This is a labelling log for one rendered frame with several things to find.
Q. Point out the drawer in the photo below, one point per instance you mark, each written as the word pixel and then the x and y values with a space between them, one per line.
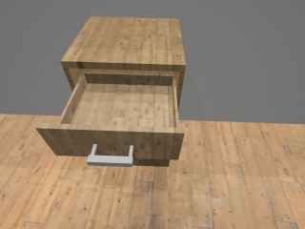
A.
pixel 116 111

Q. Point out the handle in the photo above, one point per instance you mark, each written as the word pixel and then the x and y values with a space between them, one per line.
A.
pixel 112 161

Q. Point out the cabinet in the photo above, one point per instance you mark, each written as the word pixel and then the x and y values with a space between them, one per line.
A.
pixel 140 45

